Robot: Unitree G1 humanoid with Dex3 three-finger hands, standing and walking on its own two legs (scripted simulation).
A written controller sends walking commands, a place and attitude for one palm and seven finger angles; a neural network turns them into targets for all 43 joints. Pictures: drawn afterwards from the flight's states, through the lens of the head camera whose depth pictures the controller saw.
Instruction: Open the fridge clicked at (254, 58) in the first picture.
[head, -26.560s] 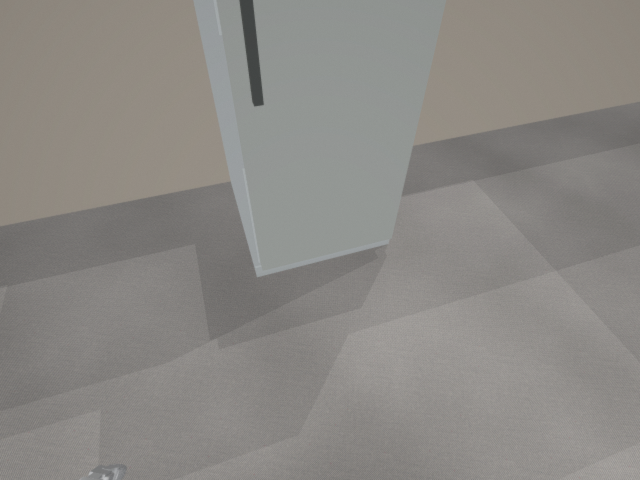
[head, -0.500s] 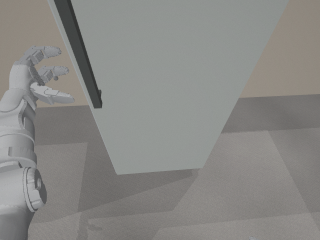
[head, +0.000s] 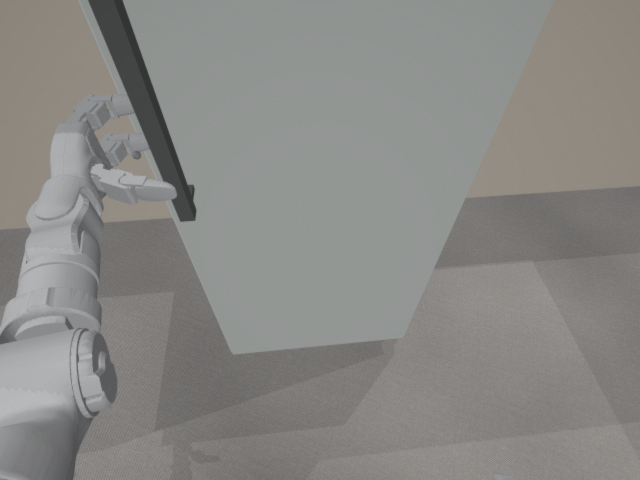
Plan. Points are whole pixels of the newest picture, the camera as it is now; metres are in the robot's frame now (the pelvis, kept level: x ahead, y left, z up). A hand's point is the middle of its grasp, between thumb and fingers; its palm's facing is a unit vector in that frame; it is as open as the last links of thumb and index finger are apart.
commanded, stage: feel for the door with the fingertips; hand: left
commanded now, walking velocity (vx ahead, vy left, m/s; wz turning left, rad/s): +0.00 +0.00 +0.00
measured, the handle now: (159, 121) +0.51 +0.20 +0.18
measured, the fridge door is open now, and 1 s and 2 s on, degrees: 0 0 0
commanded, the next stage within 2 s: slide the fingers in behind the handle in 0.16 s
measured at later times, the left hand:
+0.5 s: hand (131, 154) +0.46 +0.23 +0.16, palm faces +0.08 -1.00 +0.00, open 13.8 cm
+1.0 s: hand (143, 161) +0.45 +0.21 +0.16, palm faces +0.09 -1.00 +0.01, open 14.0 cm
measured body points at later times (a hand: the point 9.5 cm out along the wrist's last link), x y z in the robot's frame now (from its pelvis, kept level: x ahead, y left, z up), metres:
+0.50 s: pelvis -0.01 +0.00 +0.00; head +0.05 +0.00 +0.44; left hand +0.45 +0.28 +0.16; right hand +0.02 -0.27 -0.12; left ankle -0.04 +0.10 -0.73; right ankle +0.02 -0.12 -0.73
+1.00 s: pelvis +0.00 +0.00 +0.00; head +0.03 +0.00 +0.45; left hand +0.44 +0.26 +0.16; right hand +0.09 -0.25 -0.11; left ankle -0.04 +0.10 -0.73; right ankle +0.02 -0.12 -0.73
